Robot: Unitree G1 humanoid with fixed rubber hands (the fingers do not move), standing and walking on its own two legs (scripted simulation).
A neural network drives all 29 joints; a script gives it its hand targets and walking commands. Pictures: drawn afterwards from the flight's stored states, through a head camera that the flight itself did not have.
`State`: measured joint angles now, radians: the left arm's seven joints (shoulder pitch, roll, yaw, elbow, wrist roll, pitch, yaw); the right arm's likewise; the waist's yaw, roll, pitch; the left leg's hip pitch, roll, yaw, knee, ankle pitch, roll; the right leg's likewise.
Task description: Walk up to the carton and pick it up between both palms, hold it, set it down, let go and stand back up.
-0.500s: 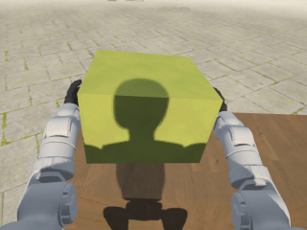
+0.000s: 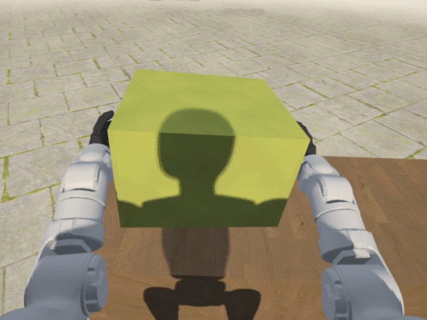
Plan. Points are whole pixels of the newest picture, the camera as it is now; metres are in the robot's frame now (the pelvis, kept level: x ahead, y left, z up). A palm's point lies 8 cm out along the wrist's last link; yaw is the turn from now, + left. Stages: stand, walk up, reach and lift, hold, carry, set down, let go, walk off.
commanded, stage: hold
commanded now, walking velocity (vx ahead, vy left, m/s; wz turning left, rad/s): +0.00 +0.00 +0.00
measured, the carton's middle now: (202, 142) +0.42 +0.02 +0.16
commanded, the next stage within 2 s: set down in 0.12 s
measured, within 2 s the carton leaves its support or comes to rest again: neither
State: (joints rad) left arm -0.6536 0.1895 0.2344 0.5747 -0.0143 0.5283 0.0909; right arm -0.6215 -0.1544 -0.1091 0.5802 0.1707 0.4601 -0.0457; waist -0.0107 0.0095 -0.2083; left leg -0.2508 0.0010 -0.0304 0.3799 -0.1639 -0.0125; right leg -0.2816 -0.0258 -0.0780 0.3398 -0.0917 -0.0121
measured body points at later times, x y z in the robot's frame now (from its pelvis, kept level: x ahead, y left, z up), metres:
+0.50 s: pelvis +0.00 +0.00 +0.00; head -0.06 +0.00 +0.45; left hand +0.38 +0.22 +0.18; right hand +0.39 -0.17 +0.17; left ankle +0.02 +0.13 -0.75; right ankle +0.05 -0.12 -0.75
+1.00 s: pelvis +0.04 +0.00 +0.00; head +0.02 -0.01 +0.45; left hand +0.41 +0.22 +0.12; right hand +0.43 -0.17 +0.12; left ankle +0.02 +0.13 -0.74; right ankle +0.05 -0.12 -0.74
